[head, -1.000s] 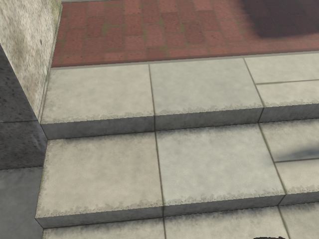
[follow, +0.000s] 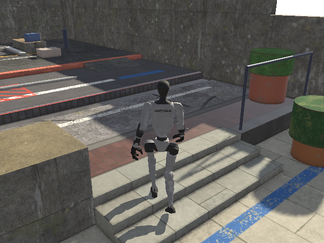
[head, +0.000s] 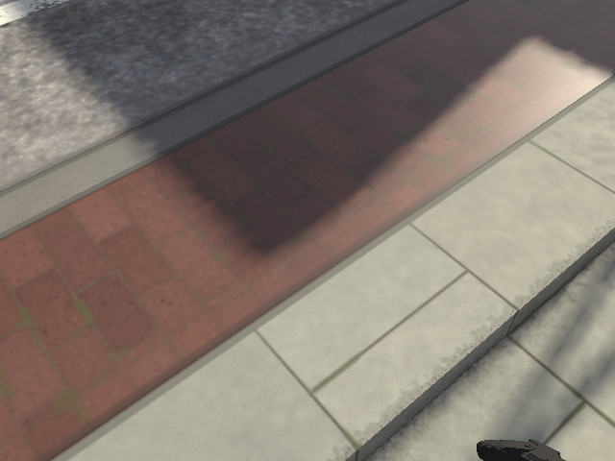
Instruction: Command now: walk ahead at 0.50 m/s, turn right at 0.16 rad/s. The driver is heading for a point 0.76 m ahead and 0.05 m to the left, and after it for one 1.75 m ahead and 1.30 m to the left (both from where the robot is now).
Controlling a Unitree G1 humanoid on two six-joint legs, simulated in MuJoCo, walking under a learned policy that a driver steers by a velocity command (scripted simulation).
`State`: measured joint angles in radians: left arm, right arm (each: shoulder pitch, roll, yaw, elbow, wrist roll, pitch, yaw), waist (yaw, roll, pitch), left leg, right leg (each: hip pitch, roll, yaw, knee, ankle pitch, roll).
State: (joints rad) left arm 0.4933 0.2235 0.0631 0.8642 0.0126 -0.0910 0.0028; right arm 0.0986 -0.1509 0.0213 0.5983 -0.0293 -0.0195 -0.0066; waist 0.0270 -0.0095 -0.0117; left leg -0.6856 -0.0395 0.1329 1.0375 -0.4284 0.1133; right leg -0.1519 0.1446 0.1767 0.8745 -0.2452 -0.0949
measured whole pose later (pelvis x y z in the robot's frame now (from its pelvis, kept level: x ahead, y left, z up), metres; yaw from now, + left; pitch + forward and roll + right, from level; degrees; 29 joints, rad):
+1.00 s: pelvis +0.55 +0.04 +0.13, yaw +1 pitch +2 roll +0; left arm 0.35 0.19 0.06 0.78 0.04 -0.09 -0.02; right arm 0.26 -0.20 -0.04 0.73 -0.03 -0.04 0.00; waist 0.00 -0.01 -0.04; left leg -0.57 -0.03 0.14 0.96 -0.43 0.11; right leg -0.50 0.01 0.06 1.52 -0.22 -0.07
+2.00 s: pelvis +0.84 +0.11 +0.19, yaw +33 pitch +1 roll -2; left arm 0.23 0.28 0.06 0.69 0.04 0.00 -0.03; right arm 0.39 -0.24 -0.05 0.68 -0.02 0.00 0.00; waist -0.02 -0.04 -0.03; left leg -0.20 -0.06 -0.05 0.42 -0.24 0.08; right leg -0.56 -0.05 -0.02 0.98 -0.27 0.03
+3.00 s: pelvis +1.15 +0.47 +0.19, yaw +65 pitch +0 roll +0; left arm 0.25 0.26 0.02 0.75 0.04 -0.03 -0.02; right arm 0.30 -0.25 -0.04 0.78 -0.01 -0.04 0.01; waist 0.01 -0.02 0.05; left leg -0.20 -0.13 0.03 0.38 -0.18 0.13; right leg -0.54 -0.12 -0.01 1.11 -0.31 0.00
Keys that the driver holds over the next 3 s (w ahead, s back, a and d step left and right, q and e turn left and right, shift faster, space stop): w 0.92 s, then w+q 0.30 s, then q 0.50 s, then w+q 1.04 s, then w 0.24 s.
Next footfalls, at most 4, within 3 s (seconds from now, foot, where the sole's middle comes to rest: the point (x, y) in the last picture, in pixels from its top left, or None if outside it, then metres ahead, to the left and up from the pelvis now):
0.46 right None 0.37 -0.10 -0.70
0.86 left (286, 355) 0.64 0.11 -0.59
1.38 right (347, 243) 0.93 -0.02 -0.59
1.82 left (256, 280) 0.82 0.18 -0.59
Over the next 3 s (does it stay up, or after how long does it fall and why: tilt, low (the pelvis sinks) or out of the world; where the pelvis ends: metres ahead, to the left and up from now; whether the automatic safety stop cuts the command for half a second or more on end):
stays up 1.15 0.47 0.19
